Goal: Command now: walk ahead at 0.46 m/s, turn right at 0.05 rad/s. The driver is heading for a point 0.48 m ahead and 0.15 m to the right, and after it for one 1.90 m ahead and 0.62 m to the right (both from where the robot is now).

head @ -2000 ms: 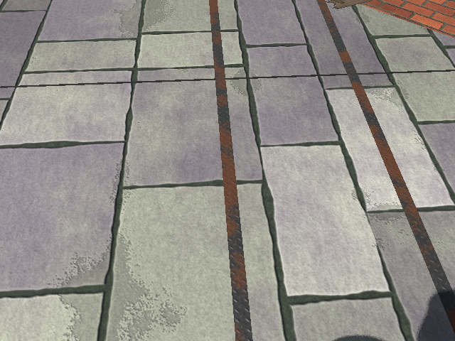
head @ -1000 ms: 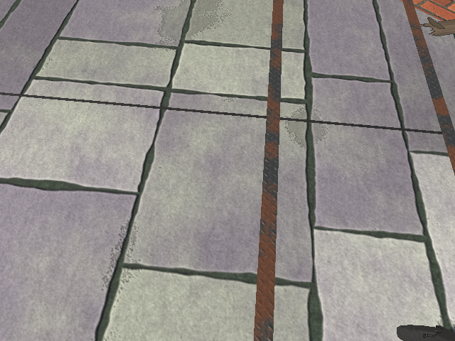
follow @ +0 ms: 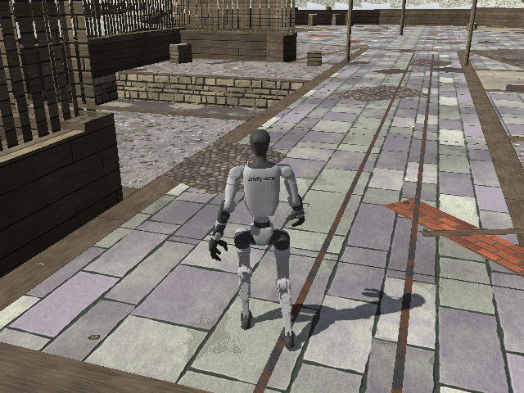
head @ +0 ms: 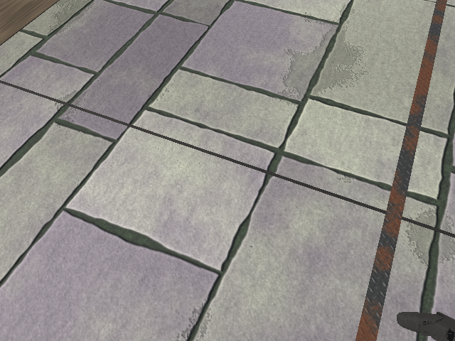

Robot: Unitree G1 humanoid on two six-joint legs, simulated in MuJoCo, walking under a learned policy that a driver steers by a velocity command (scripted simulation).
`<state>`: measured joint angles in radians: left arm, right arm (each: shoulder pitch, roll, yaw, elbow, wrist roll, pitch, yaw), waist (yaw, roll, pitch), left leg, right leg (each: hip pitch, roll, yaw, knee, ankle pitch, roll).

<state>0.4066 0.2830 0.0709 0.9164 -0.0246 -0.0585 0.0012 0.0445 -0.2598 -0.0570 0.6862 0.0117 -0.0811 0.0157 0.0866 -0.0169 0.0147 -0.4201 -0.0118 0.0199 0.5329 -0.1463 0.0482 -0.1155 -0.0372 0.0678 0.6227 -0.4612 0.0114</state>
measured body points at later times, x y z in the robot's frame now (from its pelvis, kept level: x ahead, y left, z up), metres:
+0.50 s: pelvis +0.27 -0.03 -0.01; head +0.30 -0.04 +0.43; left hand +0.54 +0.15 -0.10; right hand +0.20 -0.30 -0.15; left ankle +0.08 +0.11 -0.71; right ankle +0.37 -0.13 -0.73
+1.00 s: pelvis +0.56 -0.08 -0.01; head +0.59 -0.09 +0.44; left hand +0.74 +0.16 -0.12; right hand +0.65 -0.40 -0.08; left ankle +0.71 -0.03 -0.73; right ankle +0.38 -0.13 -0.71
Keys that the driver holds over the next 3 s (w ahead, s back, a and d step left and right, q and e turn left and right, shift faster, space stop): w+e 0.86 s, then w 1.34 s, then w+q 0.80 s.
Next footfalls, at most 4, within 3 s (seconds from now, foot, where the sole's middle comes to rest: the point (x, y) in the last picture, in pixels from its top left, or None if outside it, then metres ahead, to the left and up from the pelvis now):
0.50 right None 0.41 -0.14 -0.77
0.96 left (270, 254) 0.75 -0.05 -0.77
1.48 right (378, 238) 0.84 -0.41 -0.77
2.00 left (355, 152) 1.21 -0.37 -0.77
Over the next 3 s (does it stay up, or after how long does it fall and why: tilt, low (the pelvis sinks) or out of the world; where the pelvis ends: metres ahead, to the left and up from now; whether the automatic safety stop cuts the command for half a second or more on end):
stays up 1.47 -0.61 0.00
